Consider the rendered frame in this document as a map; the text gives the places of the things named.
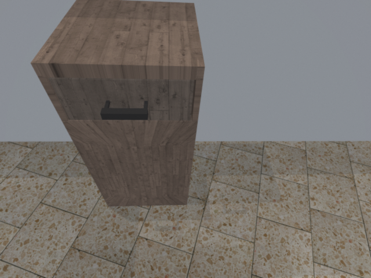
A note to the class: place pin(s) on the handle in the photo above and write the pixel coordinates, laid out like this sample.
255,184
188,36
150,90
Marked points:
124,113

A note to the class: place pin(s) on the cabinet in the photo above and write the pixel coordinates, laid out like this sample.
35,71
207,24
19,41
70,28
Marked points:
133,162

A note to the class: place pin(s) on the drawer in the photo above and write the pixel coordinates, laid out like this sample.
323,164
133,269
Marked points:
83,98

